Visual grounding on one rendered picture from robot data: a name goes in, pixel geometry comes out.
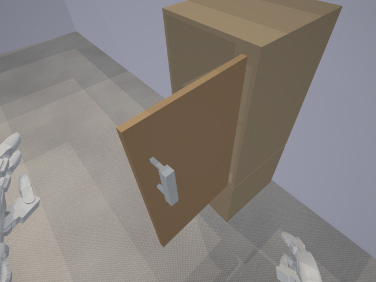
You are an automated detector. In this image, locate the robot left hand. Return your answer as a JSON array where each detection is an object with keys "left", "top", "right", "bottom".
[{"left": 0, "top": 132, "right": 40, "bottom": 243}]

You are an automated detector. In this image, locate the left robot forearm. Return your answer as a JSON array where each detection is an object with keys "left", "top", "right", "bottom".
[{"left": 0, "top": 242, "right": 12, "bottom": 282}]

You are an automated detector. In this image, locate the cupboard door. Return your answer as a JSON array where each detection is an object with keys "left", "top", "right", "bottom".
[{"left": 116, "top": 54, "right": 248, "bottom": 247}]

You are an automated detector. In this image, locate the robot right hand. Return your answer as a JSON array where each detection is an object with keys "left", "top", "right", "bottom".
[{"left": 276, "top": 231, "right": 322, "bottom": 282}]

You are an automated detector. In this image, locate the handle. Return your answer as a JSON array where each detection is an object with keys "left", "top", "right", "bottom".
[{"left": 149, "top": 157, "right": 179, "bottom": 206}]

